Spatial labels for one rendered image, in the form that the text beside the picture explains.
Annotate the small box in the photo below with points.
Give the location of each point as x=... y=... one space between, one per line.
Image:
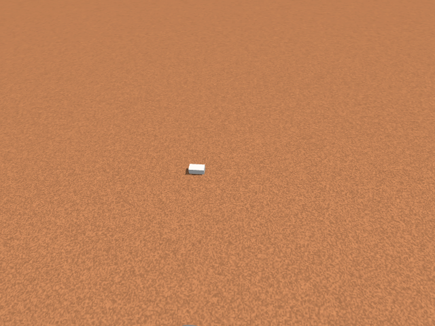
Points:
x=197 y=169

